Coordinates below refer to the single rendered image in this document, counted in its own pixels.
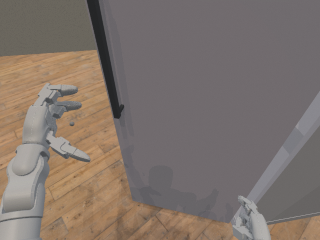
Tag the left robot hand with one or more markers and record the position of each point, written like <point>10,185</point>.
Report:
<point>42,115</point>

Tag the fridge door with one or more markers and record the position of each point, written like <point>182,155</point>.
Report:
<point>211,91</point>

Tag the right robot hand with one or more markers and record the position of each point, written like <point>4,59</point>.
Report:
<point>256,226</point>

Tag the handle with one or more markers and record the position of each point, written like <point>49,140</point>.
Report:
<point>99,32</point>

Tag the left robot forearm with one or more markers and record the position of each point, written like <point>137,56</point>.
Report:
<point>22,203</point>

